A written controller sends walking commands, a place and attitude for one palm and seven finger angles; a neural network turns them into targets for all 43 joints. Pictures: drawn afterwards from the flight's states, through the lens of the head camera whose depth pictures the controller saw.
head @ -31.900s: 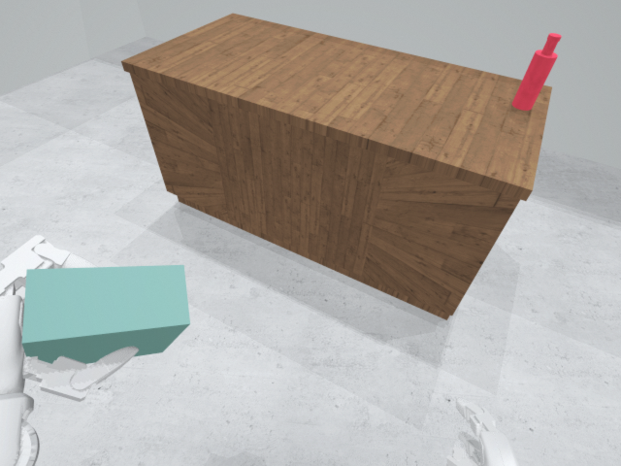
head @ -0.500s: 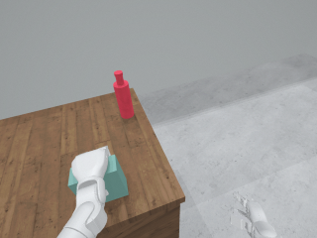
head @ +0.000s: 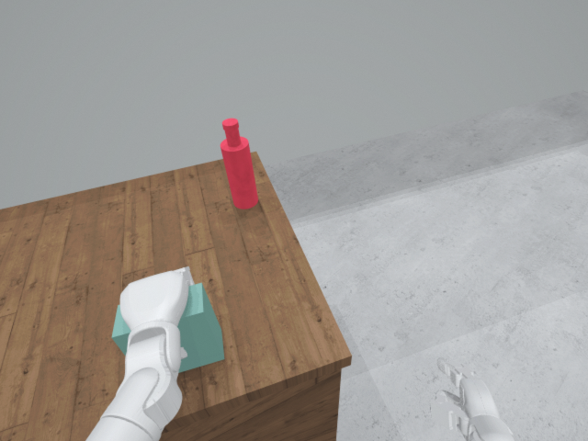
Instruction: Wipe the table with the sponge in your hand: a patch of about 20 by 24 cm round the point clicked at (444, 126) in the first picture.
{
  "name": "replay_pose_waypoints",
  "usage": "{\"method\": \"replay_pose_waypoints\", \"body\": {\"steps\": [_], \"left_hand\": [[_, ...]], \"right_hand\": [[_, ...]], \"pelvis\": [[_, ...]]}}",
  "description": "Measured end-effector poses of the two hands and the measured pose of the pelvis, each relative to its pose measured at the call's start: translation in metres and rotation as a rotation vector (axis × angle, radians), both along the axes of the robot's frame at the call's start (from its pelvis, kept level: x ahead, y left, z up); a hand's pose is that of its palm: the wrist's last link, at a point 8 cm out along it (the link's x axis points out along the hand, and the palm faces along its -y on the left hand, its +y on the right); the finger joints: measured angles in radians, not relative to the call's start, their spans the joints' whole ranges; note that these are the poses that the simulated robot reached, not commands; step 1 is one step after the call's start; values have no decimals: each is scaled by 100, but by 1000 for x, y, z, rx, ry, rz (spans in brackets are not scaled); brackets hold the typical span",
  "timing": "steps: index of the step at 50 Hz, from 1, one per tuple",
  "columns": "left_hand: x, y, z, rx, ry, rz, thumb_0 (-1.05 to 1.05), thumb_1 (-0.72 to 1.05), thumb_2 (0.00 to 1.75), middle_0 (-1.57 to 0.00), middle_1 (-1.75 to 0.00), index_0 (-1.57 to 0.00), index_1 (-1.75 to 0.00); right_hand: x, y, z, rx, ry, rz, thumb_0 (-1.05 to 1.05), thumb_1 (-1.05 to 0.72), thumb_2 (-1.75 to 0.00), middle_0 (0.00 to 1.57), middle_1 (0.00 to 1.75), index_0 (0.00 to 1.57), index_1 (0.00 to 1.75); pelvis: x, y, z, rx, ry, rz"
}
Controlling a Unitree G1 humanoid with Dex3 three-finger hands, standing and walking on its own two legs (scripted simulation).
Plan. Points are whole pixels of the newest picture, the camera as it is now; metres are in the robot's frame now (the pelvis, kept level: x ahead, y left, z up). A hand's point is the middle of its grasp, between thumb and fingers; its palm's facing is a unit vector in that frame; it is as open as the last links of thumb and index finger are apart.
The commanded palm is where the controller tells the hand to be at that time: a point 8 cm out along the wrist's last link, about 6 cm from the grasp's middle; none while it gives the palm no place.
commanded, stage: wipe forward along the middle lane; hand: left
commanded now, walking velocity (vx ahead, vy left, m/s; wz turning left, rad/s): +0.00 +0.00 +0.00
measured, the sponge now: (177, 340) +0.26 +0.23 -0.03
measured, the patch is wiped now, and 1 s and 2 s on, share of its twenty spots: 1.00 1.00 1.00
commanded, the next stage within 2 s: slide back across to the first lane in 1.38 s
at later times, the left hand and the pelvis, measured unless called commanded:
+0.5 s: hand (166, 291) +0.32 +0.26 +0.02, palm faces -0.08 -0.03 -1.00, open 10.1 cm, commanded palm +0.30 +0.26 +0.05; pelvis -0.02 -0.01 -0.01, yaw +0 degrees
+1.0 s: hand (162, 269) +0.36 +0.28 +0.02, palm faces -0.10 +0.00 -0.99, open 10.1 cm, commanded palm +0.35 +0.28 +0.05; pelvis -0.02 +0.00 -0.01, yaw +0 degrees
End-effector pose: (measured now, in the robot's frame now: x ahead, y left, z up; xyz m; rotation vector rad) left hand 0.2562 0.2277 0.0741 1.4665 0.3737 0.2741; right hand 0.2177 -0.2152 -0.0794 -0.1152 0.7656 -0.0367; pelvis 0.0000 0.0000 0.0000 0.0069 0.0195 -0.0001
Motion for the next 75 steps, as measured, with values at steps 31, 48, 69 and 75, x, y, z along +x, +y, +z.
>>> {"method": "replay_pose_waypoints", "body": {"steps": [31, 48, 69, 75], "left_hand": [[59, 28, -2, 71, 41, 5, 1, -54, 108, -74, -132, -76, -132], [89, 43, -1, 91, 57, -2, 1, -54, 108, -74, -132, -77, -132], [134, 70, 0, 84, 68, 9, 2, -54, 109, -74, -132, -77, -132], [144, 73, -2, 100, 78, -3, 2, -54, 109, -75, -132, -76, -132]], "right_hand": [[-102, -46, -43, -73, 222, -156, 1, -91, -90, 20, 30, 20, 30], [-116, -41, -52, -74, 282, -169, 1, -91, -90, 20, 30, 20, 30], [-152, -34, -54, -108, 392, -224, 1, -91, -90, 20, 30, 20, 30], [-163, -29, -56, -107, 424, -235, 1, -90, -90, 20, 30, 20, 30]], "pelvis": [[-21, -8, -9, -6, 96, 3], [-19, -3, -12, -14, 146, 6], [-15, 16, -15, -30, 207, -5], [-15, 22, -16, -34, 225, -8]]}}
